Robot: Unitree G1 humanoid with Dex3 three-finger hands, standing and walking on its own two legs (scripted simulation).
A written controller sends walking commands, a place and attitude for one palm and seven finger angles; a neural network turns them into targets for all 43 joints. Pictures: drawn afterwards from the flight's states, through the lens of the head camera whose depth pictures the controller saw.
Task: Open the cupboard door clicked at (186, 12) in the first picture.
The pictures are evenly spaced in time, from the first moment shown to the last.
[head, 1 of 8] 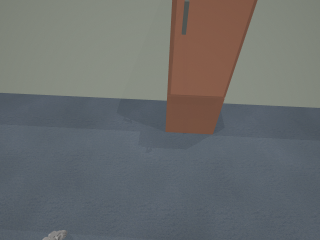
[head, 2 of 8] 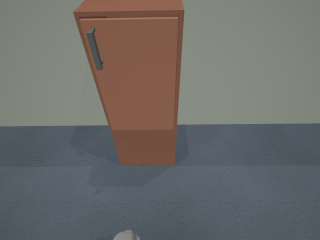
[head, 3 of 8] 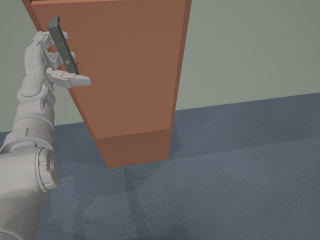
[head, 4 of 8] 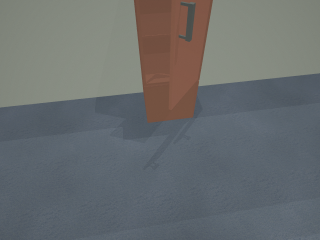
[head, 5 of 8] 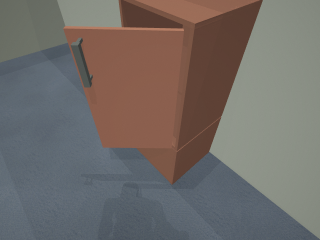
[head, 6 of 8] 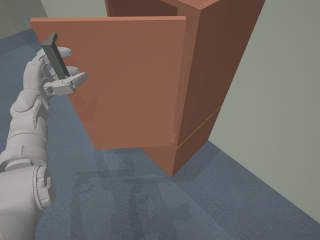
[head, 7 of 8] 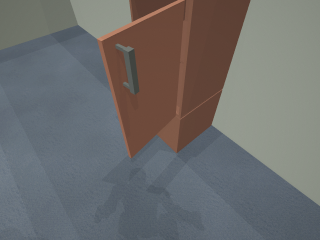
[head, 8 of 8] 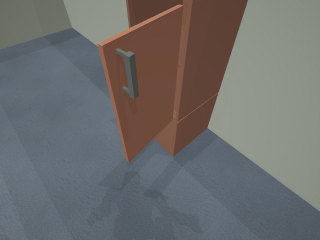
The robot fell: no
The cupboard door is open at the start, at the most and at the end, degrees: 0 100 99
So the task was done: yes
